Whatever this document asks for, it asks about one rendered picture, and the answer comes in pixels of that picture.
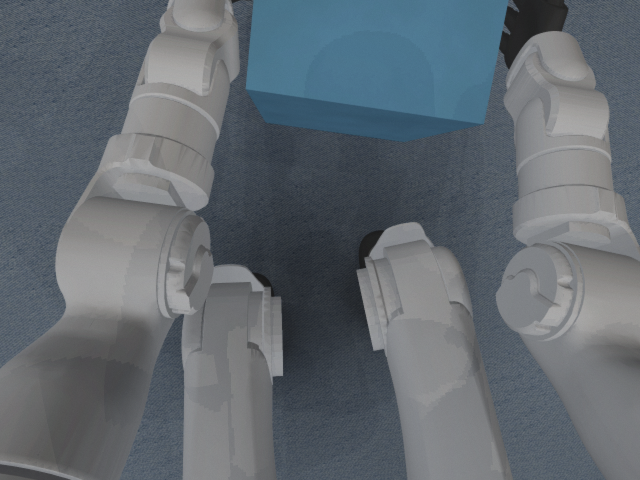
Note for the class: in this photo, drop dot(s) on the left robot forearm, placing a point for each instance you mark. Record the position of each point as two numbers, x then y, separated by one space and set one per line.
164 152

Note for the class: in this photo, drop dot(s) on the robot right hand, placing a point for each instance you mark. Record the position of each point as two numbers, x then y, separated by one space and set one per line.
534 17

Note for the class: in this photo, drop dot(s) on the left robot shin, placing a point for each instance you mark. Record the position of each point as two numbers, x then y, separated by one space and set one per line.
192 329

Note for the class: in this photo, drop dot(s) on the left robot upper arm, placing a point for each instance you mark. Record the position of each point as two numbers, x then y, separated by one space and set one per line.
72 401

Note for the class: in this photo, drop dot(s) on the right robot thigh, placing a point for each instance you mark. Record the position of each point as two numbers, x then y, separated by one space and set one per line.
448 419

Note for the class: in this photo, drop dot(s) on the right robot forearm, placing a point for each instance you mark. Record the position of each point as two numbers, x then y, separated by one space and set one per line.
563 155

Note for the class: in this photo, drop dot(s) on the right robot upper arm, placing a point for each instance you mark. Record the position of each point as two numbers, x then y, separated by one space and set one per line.
577 310

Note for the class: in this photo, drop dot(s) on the carton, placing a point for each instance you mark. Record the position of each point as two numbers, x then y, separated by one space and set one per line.
396 70

